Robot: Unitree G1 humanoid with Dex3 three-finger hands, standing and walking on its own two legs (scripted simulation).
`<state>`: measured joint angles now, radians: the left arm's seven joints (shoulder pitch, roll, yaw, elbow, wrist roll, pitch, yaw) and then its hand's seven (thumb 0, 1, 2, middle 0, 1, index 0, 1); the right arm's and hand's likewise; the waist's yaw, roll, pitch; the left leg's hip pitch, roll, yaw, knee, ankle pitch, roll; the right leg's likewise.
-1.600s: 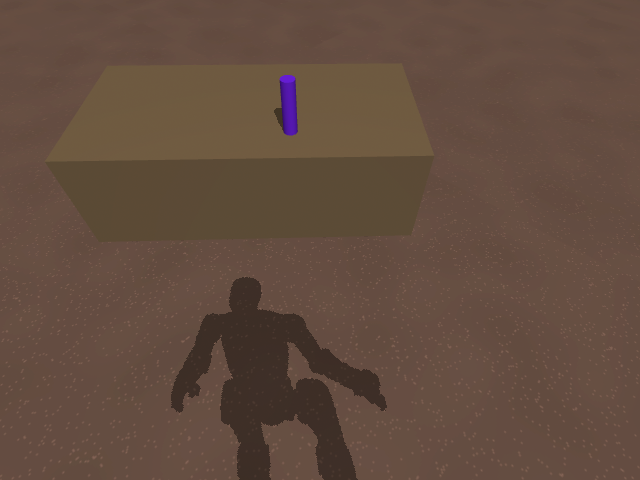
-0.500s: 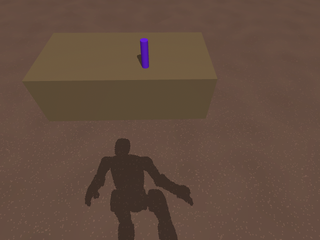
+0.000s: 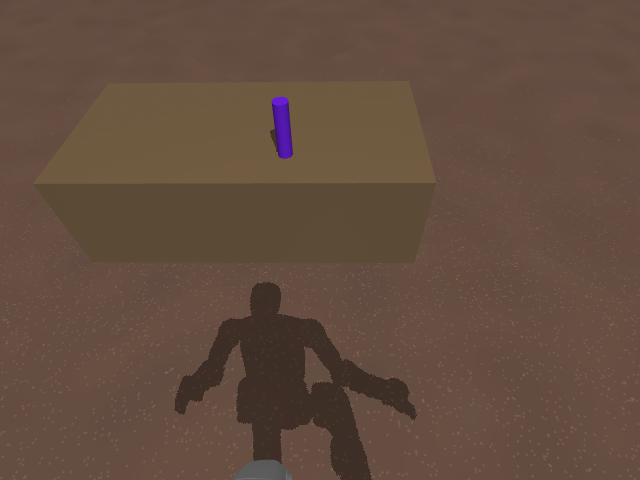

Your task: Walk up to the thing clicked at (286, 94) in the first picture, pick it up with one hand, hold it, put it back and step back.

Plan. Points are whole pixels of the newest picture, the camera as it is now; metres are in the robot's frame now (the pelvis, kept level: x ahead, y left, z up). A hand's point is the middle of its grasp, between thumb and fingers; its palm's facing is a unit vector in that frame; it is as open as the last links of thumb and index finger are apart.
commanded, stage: walk up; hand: left
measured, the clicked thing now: (282, 129) +1.15 +0.16 -0.25
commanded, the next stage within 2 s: none
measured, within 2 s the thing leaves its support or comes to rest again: neither
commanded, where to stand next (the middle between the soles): +0.70 -0.07 m, yaw +3 degrees
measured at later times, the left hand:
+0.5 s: hand (180, 375) +0.29 +0.25 -0.14, palm faces -0.08 -0.93 -0.36, open 7.3 cm
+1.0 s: hand (223, 315) +0.42 +0.21 -0.17, palm faces +0.00 -0.95 -0.33, open 7.3 cm
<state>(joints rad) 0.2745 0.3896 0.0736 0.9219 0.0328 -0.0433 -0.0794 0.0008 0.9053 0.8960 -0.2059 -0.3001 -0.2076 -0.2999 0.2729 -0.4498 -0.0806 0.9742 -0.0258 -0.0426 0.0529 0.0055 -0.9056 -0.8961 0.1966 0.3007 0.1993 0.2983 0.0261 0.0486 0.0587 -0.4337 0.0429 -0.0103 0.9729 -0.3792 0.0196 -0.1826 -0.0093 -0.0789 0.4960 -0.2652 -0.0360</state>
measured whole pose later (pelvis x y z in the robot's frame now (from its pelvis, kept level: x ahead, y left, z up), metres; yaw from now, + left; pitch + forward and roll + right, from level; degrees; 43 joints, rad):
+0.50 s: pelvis +0.21 -0.03 -0.01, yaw +0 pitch -2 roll +1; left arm 0.25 0.44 0.07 0.87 0.03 -0.03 -0.10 0.00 0.91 0.90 -0.20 -0.30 -0.21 -0.30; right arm 0.35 -0.43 -0.06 0.85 -0.02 -0.09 0.05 0.00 -0.90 -0.90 0.20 0.30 0.21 0.30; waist -0.02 -0.03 0.07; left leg -0.14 0.07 0.08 0.55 -0.36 -0.02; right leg -0.46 -0.11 -0.01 0.69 -0.23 -0.02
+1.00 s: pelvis +0.40 -0.06 -0.02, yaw +2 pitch -3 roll +0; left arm 0.36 0.42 0.04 0.85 0.01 -0.03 -0.06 0.00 0.90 0.90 -0.21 -0.30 -0.21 -0.30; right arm 0.26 -0.40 -0.06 0.83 -0.02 -0.10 0.05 0.00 -0.90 -0.90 0.20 0.30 0.20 0.30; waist 0.03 -0.04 0.08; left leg -0.39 0.03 0.10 0.64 -0.20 0.05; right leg -0.26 -0.03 -0.03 0.92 -0.48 -0.04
